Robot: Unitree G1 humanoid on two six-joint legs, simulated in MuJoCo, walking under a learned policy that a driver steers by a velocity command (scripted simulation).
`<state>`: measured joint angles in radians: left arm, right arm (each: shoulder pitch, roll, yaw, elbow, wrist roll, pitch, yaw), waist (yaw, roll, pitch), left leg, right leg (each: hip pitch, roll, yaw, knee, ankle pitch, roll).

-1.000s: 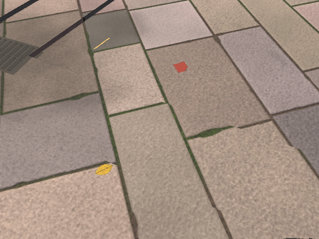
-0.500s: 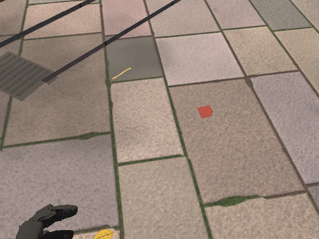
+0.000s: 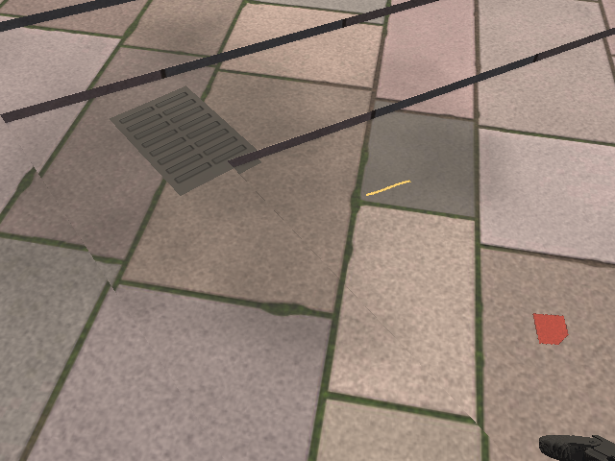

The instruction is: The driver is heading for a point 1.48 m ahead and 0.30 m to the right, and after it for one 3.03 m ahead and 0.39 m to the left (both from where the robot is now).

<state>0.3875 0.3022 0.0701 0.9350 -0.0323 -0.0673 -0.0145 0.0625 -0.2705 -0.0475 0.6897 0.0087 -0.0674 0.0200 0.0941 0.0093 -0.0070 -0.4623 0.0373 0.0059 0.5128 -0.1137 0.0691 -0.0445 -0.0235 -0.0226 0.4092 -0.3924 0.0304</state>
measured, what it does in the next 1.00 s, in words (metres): goes down, turning right: right foot 0.04 m lower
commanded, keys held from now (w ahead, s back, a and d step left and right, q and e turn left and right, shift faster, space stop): w+e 0.62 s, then w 0.12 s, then w+q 0.26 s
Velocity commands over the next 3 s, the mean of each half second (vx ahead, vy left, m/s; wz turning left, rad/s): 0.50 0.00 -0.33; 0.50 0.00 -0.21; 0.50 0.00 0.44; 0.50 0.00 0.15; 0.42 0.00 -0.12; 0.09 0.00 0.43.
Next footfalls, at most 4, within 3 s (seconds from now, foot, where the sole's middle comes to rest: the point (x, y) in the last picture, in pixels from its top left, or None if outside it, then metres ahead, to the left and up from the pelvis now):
0.56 right None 0.41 -0.17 -0.80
1.04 left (385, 345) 0.79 -0.10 -0.80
1.52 right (477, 295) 0.99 -0.36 -0.84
2.02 left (391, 208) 1.28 -0.12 -0.84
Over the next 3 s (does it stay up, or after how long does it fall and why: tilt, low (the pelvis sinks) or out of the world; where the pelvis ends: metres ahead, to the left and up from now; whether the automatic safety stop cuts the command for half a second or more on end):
stays up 1.41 -0.23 -0.07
